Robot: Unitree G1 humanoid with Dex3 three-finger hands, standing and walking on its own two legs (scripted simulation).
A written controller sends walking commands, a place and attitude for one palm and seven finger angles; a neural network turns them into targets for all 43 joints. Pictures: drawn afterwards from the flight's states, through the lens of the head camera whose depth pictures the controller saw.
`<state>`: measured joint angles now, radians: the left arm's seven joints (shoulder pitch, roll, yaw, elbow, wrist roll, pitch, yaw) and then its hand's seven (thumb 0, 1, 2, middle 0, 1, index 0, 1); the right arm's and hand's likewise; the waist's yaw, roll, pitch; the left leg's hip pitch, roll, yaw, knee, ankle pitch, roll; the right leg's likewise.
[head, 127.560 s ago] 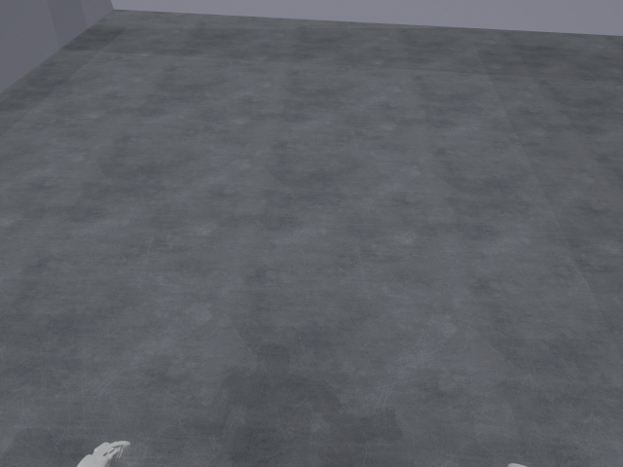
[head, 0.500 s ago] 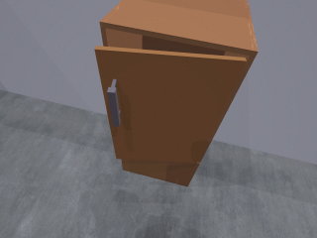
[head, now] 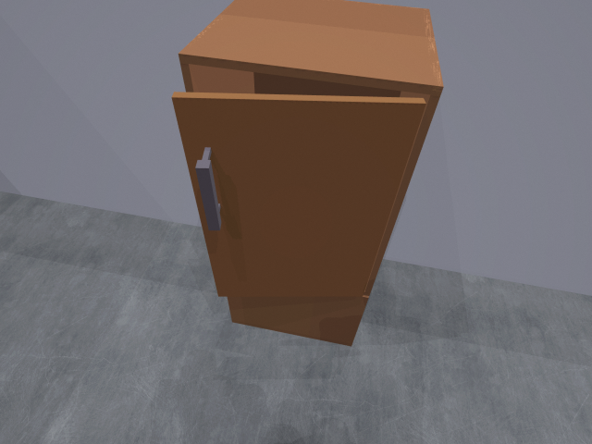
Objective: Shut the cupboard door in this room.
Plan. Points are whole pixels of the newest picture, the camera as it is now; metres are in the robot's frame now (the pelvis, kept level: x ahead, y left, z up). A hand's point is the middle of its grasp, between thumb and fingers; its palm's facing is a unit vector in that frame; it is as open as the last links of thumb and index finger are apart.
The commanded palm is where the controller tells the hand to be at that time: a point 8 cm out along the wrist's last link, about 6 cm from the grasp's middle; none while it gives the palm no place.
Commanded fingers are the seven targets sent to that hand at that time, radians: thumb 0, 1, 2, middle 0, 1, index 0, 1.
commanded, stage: come to a stop and stand still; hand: left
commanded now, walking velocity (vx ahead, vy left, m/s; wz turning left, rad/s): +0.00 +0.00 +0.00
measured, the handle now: (211, 190) +0.53 +0.19 +0.02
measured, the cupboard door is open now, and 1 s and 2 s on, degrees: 12 12 12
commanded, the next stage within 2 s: look again from close up in 0.40 s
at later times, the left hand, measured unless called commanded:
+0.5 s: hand out of the picture -0.10 +0.12 -0.18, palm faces +0.08 -0.99 -0.12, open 7.4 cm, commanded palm none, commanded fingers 0.00 0.90 0.90 -0.20 -0.30 -0.20 -0.30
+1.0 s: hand out of the picture -0.02 +0.18 -0.18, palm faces +0.04 -0.98 -0.19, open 7.4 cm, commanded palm none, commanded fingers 0.00 0.90 0.90 -0.20 -0.30 -0.20 -0.30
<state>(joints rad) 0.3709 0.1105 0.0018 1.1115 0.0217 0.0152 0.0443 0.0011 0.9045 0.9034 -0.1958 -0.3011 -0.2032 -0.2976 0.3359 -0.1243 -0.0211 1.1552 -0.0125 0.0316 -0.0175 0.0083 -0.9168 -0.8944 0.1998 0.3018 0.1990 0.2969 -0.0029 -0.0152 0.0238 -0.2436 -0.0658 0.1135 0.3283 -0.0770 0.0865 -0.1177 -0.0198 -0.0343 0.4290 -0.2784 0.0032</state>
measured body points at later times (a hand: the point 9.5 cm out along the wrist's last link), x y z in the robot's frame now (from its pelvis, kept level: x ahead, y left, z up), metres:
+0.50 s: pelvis -0.02 -0.01 +0.00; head -0.03 +0.00 +0.45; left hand -0.10 +0.17 -0.17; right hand -0.04 -0.22 -0.16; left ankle +0.08 +0.05 -0.74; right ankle -0.03 -0.12 -0.74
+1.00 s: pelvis -0.01 +0.01 -0.01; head -0.02 +0.02 +0.44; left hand -0.02 +0.24 -0.17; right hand +0.02 -0.22 -0.16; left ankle +0.08 +0.05 -0.74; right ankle -0.03 -0.12 -0.74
